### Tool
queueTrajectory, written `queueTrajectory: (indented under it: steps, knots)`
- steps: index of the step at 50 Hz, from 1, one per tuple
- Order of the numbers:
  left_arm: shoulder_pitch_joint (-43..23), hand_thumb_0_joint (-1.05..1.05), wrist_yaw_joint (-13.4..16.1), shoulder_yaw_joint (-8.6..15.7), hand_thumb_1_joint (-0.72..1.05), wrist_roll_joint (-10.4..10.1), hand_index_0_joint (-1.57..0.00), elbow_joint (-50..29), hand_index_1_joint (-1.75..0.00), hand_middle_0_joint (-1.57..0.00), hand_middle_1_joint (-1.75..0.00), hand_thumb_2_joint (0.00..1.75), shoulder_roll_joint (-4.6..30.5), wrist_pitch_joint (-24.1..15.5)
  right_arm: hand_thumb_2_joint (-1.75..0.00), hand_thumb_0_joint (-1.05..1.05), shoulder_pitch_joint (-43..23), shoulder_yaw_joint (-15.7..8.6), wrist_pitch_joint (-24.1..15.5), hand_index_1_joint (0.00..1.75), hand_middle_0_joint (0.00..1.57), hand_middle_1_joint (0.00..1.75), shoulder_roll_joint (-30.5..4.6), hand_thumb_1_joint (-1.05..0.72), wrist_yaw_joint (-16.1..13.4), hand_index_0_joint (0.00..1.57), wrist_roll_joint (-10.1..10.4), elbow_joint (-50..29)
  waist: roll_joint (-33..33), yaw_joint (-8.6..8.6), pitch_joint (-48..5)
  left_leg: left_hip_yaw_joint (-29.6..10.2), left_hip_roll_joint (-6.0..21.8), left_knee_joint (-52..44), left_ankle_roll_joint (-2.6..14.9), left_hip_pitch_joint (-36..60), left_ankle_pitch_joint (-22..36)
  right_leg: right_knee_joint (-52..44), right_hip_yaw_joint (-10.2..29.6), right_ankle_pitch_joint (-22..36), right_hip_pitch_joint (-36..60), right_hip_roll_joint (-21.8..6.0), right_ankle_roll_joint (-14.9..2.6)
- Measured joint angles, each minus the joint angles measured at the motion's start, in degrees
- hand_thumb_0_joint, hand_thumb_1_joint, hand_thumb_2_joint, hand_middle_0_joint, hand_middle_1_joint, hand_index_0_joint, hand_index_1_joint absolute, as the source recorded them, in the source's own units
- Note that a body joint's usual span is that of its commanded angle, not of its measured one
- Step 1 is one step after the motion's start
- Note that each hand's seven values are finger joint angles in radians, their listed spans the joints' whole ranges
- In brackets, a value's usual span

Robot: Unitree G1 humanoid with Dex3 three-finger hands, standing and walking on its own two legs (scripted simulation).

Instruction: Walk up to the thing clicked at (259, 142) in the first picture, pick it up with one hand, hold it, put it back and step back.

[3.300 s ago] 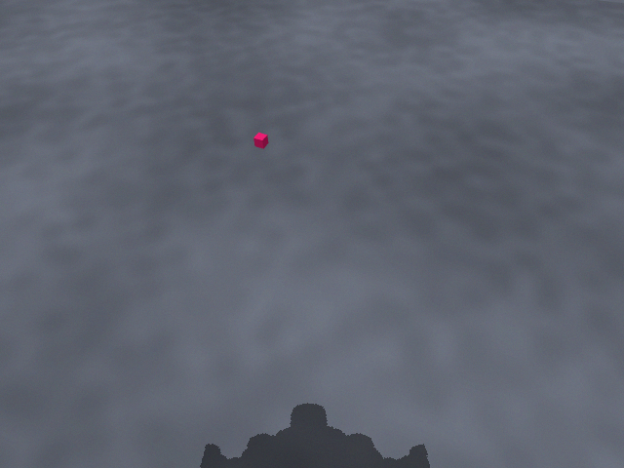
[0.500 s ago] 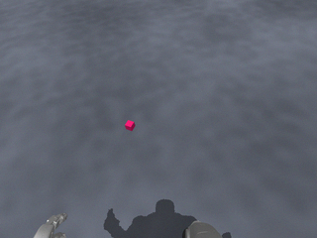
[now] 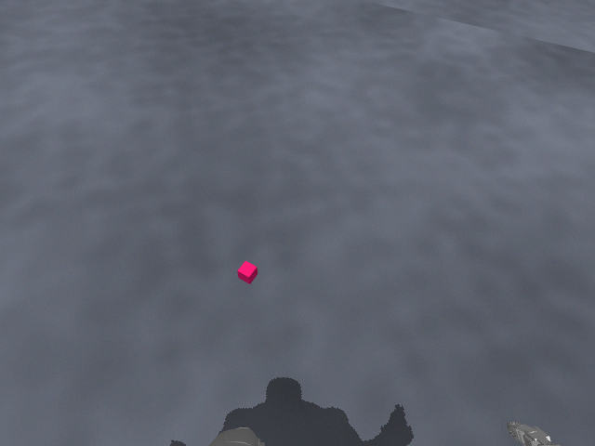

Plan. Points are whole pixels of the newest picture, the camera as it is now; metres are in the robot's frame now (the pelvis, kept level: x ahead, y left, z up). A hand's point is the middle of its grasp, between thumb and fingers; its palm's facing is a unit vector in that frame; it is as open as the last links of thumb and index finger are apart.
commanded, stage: walk up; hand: left
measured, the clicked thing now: (247, 272) +0.77 +0.20 -0.73
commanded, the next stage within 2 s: none
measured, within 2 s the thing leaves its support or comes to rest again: neither
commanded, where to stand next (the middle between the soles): +0.36 -0.03 m, yaw -1 degrees
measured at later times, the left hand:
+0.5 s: hand (161, 381) +0.21 +0.22 -0.10, palm faces -0.03 -0.90 -0.43, open 7.4 cm
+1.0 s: hand (174, 319) +0.33 +0.24 -0.15, palm faces -0.07 -0.92 -0.39, open 7.4 cm
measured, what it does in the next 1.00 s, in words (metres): walks ahead: right foot, then left foot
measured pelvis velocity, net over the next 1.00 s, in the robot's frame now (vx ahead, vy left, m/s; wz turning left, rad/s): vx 0.27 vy -0.03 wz -0.01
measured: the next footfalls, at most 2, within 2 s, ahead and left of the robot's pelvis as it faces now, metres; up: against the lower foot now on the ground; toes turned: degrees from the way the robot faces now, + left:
right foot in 0.32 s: +0.24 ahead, -0.17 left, +0.00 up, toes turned -5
left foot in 0.72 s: +0.36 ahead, +0.09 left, +0.00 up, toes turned +0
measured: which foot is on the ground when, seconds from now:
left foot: down 0.00-0.34, up 0.36-0.70, down 0.72-1.00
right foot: up 0.00-0.30, down 0.32-0.74, up 0.76-1.00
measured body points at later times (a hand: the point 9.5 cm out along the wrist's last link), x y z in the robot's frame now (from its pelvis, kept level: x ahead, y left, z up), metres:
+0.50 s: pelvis +0.16 -0.05 +0.01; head +0.18 -0.09 +0.46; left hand +0.21 +0.27 -0.08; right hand +0.22 -0.38 -0.12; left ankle +0.18 +0.09 -0.67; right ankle +0.20 -0.17 -0.72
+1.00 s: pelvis +0.27 -0.03 +0.00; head +0.30 -0.03 +0.44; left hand +0.33 +0.29 -0.12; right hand +0.36 -0.35 -0.11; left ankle +0.33 +0.09 -0.72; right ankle +0.32 -0.16 -0.72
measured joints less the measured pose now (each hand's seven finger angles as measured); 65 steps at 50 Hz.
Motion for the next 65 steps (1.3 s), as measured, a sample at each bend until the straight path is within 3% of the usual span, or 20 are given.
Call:
queueTrajectory:
  steps: [2, 4, 10, 14, 16, 17, 19, 21, 23, 29, 34, 36, 38, 42, 48, 51, 53, 56, 59, 65]
  knots:
    - [-0.5, 0.01, 0.1, -0.4, 0.90, -0.2, -0.20, 0.5, -0.30, -0.20, -0.30, 0.90, 0.0, 0.2, -0.89, 0.01, 0.1, 0.5, -0.1, 0.30, 0.21, 0.30, 0.7, -0.90, -0.5, 0.21, 0.7, -1.1, -0.5, -0.58, 0.2, 0.3, -0.1, -1.6, -0.02, 2.3, -0.6, 6.7, 2.0, 1.4, -4.7, 0.5, -0.09]
    - [-1.1, 0.01, 0.0, -0.5, 0.90, -0.3, -0.20, 0.3, -0.30, -0.20, -0.30, 0.90, 0.1, 0.0, -0.89, 0.01, 0.6, 1.0, -0.2, 0.30, 0.21, 0.30, 1.1, -0.90, -0.8, 0.21, 1.1, -1.5, -1.1, -0.83, 0.1, 0.6, -0.2, -3.7, -0.17, 4.7, -0.7, 7.1, 2.7, 3.5, -8.4, -0.5, 0.19]
    - [-3.0, 0.01, -1.6, 0.0, 0.90, 0.3, -0.20, -0.3, -0.30, -0.20, -0.30, 0.90, -0.3, -0.1, -0.89, 0.00, 2.4, 1.3, 0.4, 0.30, 0.21, 0.30, 0.3, -0.90, -0.6, 0.21, 0.7, -1.6, -0.5, -1.69, -0.1, 1.4, 0.0, -5.8, -0.26, 9.4, -3.2, -5.9, 1.9, 9.1, -13.2, -4.7, 1.87]
    - [-4.0, 0.01, -2.2, 0.5, 0.90, 0.6, -0.20, 0.0, -0.30, -0.21, -0.30, 0.90, -0.6, -0.6, -0.89, 0.01, 3.9, 0.8, 1.3, 0.30, 0.21, 0.30, -1.2, -0.90, -0.1, 0.21, 0.7, -0.9, 1.3, -2.54, -0.8, 1.1, 0.8, -3.7, -1.01, 10.8, -7.0, -14.6, 1.1, 13.8, -11.3, -5.0, 1.73]
    - [-3.7, 0.01, -2.1, 0.8, 0.90, 0.7, -0.20, -0.2, -0.30, -0.21, -0.30, 0.90, -0.1, -1.5, -0.89, 0.01, 4.8, 0.6, 2.0, 0.30, 0.21, 0.30, -1.8, -0.90, -0.1, 0.21, 0.7, -0.6, 2.1, -2.61, -1.5, 0.8, 1.6, 0.3, -1.15, 10.4, -10.6, -18.6, 0.5, 15.3, -8.2, -4.0, 1.62]
    - [-3.9, 0.01, -1.7, 1.2, 0.90, 0.9, -0.20, -0.2, -0.30, -0.21, -0.30, 0.90, -0.3, -2.1, -0.89, 0.01, 4.9, 0.4, 2.4, 0.30, 0.21, 0.30, -2.2, -0.90, -0.2, 0.21, 0.6, -0.2, 3.6, -2.46, -1.4, -0.2, 2.8, 4.3, 0.03, 9.3, -12.7, -17.9, -0.3, 15.6, -7.7, -2.9, 1.87]
    - [-4.0, 0.01, -0.8, 1.1, 0.90, 0.9, -0.20, -0.9, -0.30, -0.21, -0.30, 0.90, -0.8, -3.1, -0.89, 0.01, 4.3, 0.3, 3.6, 0.30, 0.21, 0.30, -2.3, -0.90, -0.8, 0.21, 0.5, 1.1, 5.0, -1.78, -1.0, -3.6, 1.9, 15.9, 0.62, 4.8, -15.8, -15.3, -1.1, 13.1, -7.7, -2.0, 1.77]
    - [-4.0, 0.01, -0.4, 0.6, 0.90, 0.4, -0.20, -1.4, -0.30, -0.21, -0.30, 0.90, -1.5, -3.3, -0.89, 0.01, 3.4, 0.5, 4.1, 0.30, 0.21, 0.30, -2.5, -0.90, -0.9, 0.21, 0.8, 2.1, 5.7, -1.05, -0.5, -5.0, 0.2, 24.0, 0.50, 0.4, -14.7, -16.5, -1.2, 12.4, -5.9, -1.9, 1.34]
    - [-3.5, 0.01, 0.0, 0.1, 0.90, 0.2, -0.20, -1.8, -0.30, -0.21, -0.30, 0.90, -2.2, -3.3, -0.89, 0.01, 2.7, 0.5, 4.0, 0.30, 0.20, 0.30, -2.6, -0.90, -0.8, 0.21, 1.1, 2.5, 6.4, -0.58, -0.1, -4.8, -0.1, 25.6, 0.30, -3.1, -12.4, -19.4, -1.4, 12.9, -3.5, -1.8, 1.17]
    - [-1.0, 0.01, 0.4, -0.3, 0.90, 0.3, -0.21, -2.5, -0.30, -0.21, -0.30, 0.90, -1.7, -3.4, -0.90, 0.01, 1.6, 0.2, 4.1, 0.30, 0.20, 0.30, -1.6, -0.90, 0.7, 0.21, 0.2, 1.9, 6.0, 0.20, 0.1, -3.6, 1.8, 15.0, -0.97, -7.5, -7.0, -24.4, -2.1, 12.3, 1.7, -1.4, 1.12]
    - [0.0, 0.01, 1.0, -0.7, 0.90, 0.3, -0.21, -2.5, -0.30, -0.21, -0.30, 0.90, -0.3, -2.6, -0.90, 0.01, 0.4, 0.0, 4.0, 0.30, 0.20, 0.30, -0.7, -0.90, 0.8, 0.21, 0.0, 1.7, 4.3, 0.58, 0.3, -2.8, 2.0, 4.6, -0.90, -5.3, -1.1, -21.7, -2.5, 8.0, 3.4, -1.9, 2.38]
    - [0.1, 0.01, 1.3, -1.1, 0.90, 0.0, -0.21, -2.4, -0.30, -0.21, -0.30, 0.90, 0.0, -2.0, -0.90, 0.01, 0.1, -0.1, 3.4, 0.30, 0.20, 0.30, -0.9, -0.90, 0.4, 0.21, 0.1, 1.5, 3.9, 0.34, 0.1, -2.2, 1.3, -0.1, -0.02, -2.2, 1.6, -17.7, -2.6, 4.7, 2.9, -2.5, 3.22]
    - [-1.1, 0.01, 1.7, -1.2, 0.90, -0.3, -0.20, -1.8, -0.30, -0.21, -0.30, 0.90, 0.2, -1.1, -0.90, 0.01, -0.7, -0.3, 2.8, 0.30, 0.20, 0.30, -0.3, -0.90, -0.2, 0.21, -0.1, 1.3, 1.9, -0.10, 0.8, -1.5, -0.4, 1.9, -0.36, -2.0, 0.3, -9.6, -0.8, 1.6, 0.3, -3.8, 2.23]
    - [-3.5, 0.01, 2.3, -1.7, 0.90, -0.3, -0.20, -0.8, -0.30, -0.21, -0.30, 0.90, -0.3, -0.1, -0.89, 0.01, -1.5, 0.5, 2.6, 0.30, 0.21, 0.30, 0.8, -0.90, -0.6, 0.21, 0.9, 0.1, 0.7, -0.86, 1.6, -1.0, -0.4, 2.7, 0.08, -0.6, -1.7, 5.2, 1.9, -1.9, -7.2, -1.2, 0.45]
    - [-4.9, 0.01, 1.9, -1.4, 0.90, 0.0, -0.20, 0.4, -0.30, -0.21, -0.30, 0.90, -1.1, -0.5, -0.89, 0.01, -1.8, 1.5, 3.1, 0.30, 0.21, 0.30, 0.4, -0.90, -1.5, 0.21, 0.5, -0.2, 0.9, -2.03, 1.4, -0.4, -0.1, 1.6, -0.23, 1.0, -2.7, -5.8, 0.6, 3.3, -9.5, -1.9, 1.02]
    - [-5.3, 0.01, 2.3, -1.0, 0.90, 0.4, -0.20, 1.6, -0.30, -0.21, -0.30, 0.90, -1.4, -0.8, -0.89, 0.01, -2.2, 1.8, 4.2, 0.30, 0.21, 0.30, -0.2, -0.90, -1.8, 0.21, 0.9, 0.6, 1.9, -2.00, 1.2, -0.5, 0.7, 5.7, -1.12, -0.1, -5.4, -14.3, 0.4, 10.4, -6.6, -1.0, 1.22]
    - [-6.1, 0.01, 2.7, -0.9, 0.90, 0.9, -0.20, 2.8, -0.30, -0.21, -0.30, 0.90, -2.2, -0.7, -0.89, 0.01, -3.1, 1.9, 5.2, 0.30, 0.21, 0.30, -0.2, -0.90, -2.3, 0.21, 1.4, 2.1, 3.8, -1.85, 1.2, -1.8, 1.5, 8.2, -1.28, -0.7, -8.0, -13.9, -0.3, 10.5, -6.2, 0.1, 1.62]
    - [-7.4, 0.01, 2.5, -1.7, 0.90, 0.8, -0.20, 3.9, -0.30, -0.21, -0.30, 0.90, -2.7, -0.4, -0.89, 0.01, -4.1, 2.2, 5.9, 0.30, 0.20, 0.30, 0.5, -0.90, -2.5, 0.21, 1.7, 4.4, 3.9, -1.24, 0.8, -2.9, -0.1, 9.2, -0.35, -0.2, -14.1, -13.6, 0.3, 9.7, -6.4, -0.3, 1.53]
    - [-9.5, 0.01, 2.4, -2.4, 0.90, 0.5, -0.20, 4.7, -0.30, -0.21, -0.30, 0.90, -3.2, 0.0, -0.89, 0.01, -4.9, 2.5, 5.2, 0.30, 0.20, 0.30, 1.0, -0.90, -2.5, 0.21, 1.8, 6.7, 3.9, -1.46, 1.2, -2.7, -0.6, 4.0, -1.17, 1.9, -5.3, -14.4, 0.4, 9.8, -5.9, -1.0, 2.08]
    - [-13.5, 0.01, 2.1, -3.0, 0.90, -0.1, -0.20, 7.0, -0.30, -0.21, -0.30, 0.90, -4.1, 0.2, -0.89, 0.01, -6.0, 3.7, 4.8, 0.30, 0.21, 0.30, 2.1, -0.90, -2.0, 0.21, 1.6, 11.4, 3.3, -1.78, 0.3, -2.5, -1.0, -1.2, -1.68, 5.0, -4.2, -19.9, 0.5, 12.0, -2.8, -1.2, 2.65]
